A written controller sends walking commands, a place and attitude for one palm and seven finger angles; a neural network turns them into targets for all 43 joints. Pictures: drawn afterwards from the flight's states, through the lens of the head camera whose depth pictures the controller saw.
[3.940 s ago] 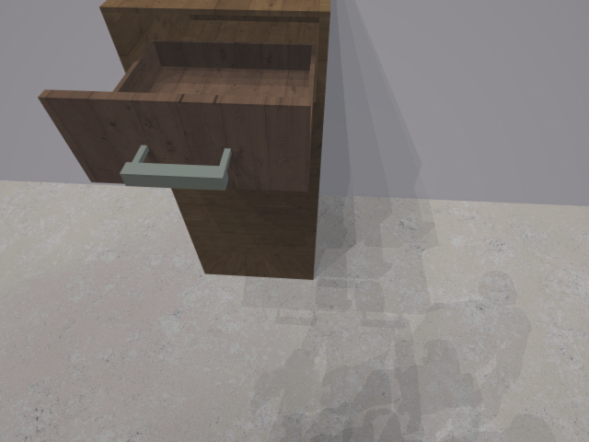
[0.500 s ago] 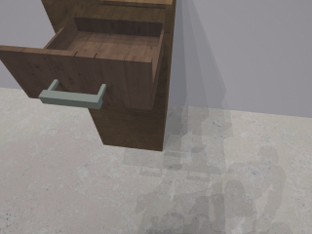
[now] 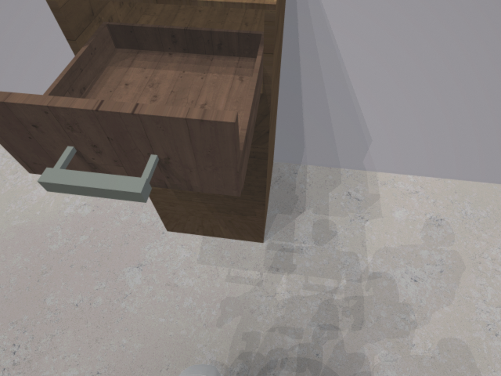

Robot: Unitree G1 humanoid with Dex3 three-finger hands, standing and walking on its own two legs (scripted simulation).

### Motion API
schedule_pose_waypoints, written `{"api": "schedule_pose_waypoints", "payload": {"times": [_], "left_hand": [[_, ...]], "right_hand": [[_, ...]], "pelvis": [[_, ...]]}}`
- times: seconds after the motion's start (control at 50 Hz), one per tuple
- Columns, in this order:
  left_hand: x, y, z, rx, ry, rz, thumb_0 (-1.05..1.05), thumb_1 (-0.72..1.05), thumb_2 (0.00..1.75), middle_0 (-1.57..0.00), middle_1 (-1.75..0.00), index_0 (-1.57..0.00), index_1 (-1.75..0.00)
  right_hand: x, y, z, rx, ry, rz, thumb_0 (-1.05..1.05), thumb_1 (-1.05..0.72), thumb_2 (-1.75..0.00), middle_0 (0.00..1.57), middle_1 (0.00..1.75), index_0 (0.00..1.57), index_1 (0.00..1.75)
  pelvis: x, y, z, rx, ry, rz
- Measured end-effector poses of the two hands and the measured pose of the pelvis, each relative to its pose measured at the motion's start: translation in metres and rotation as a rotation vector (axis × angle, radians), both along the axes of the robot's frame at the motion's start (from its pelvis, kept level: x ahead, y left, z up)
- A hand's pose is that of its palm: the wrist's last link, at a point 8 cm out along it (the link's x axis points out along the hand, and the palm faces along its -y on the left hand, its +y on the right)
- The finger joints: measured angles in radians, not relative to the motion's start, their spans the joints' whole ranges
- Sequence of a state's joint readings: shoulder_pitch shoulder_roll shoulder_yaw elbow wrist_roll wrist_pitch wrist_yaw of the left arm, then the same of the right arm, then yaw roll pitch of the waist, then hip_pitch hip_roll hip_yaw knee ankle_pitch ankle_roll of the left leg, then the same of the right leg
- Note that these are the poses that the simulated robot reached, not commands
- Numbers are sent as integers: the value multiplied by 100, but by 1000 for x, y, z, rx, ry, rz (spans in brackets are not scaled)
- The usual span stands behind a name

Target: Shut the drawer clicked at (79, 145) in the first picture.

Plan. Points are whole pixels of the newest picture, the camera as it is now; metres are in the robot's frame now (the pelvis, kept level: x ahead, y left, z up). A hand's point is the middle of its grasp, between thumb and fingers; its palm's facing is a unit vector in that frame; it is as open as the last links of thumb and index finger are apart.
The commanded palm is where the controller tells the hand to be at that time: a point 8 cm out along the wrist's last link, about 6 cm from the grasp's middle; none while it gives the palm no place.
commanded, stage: come to a stop and stand still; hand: left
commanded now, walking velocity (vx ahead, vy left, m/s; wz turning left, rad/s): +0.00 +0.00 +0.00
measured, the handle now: (103, 171) +0.37 +0.25 +0.12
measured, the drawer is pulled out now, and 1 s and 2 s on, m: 0.28 0.28 0.28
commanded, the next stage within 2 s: look again from close up in 1.26 s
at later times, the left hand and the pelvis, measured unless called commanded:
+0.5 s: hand out of the picture +0.03 +0.21 -0.16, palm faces -0.06 -0.96 -0.28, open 7.4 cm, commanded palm none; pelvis -0.03 +0.02 +0.00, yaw -4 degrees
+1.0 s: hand out of the picture -0.03 +0.15 -0.17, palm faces -0.05 -0.98 -0.17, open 7.4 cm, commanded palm none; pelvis -0.02 -0.01 +0.00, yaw -4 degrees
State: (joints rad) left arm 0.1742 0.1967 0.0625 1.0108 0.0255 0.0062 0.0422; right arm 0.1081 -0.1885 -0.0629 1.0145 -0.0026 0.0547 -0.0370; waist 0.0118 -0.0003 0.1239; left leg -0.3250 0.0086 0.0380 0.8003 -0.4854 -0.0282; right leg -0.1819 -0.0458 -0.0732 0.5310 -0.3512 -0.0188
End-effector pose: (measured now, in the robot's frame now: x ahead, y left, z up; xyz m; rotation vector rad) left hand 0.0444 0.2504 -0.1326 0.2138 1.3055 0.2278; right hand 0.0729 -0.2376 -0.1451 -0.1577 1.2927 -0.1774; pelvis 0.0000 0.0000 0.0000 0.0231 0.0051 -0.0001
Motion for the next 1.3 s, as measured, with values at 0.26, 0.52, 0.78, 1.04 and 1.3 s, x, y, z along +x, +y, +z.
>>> {"api": "schedule_pose_waypoints", "payload": {"times": [0.26,0.52,0.78,1.04,1.3], "left_hand": [[0,15,-8,-12,-60,-62,1,90,90,-20,-30,-20,-30],[-20,9,11,-4,-55,-127,1,90,90,-20,-30,-20,-30],[-65,-25,-2,-75,87,-88,1,90,90,-20,-30,-20,-30],[-71,-52,-9,-114,110,-69,1,91,90,-20,-30,-20,-30],[-59,-52,-7,-96,75,-62,1,91,90,-20,-30,-20,-29]], "right_hand": [[-12,19,2,-11,-133,15,0,-91,-90,20,30,20,30],[-81,27,-6,56,-53,-31,-1,-93,-90,20,30,20,30],[-145,18,-2,57,155,-63,0,-91,-90,20,30,20,30],[-119,17,-1,69,110,-63,0,-91,-90,20,30,20,30],[-101,2,1,47,81,-51,0,-92,-90,20,30,20,30]], "pelvis": [[-6,23,-11,-17,-24,-41],[-30,20,-1,2,-22,-66],[-30,2,3,-2,-13,-63],[-23,-12,4,-7,-19,-63],[-17,-19,5,-7,-23,-58]]}}
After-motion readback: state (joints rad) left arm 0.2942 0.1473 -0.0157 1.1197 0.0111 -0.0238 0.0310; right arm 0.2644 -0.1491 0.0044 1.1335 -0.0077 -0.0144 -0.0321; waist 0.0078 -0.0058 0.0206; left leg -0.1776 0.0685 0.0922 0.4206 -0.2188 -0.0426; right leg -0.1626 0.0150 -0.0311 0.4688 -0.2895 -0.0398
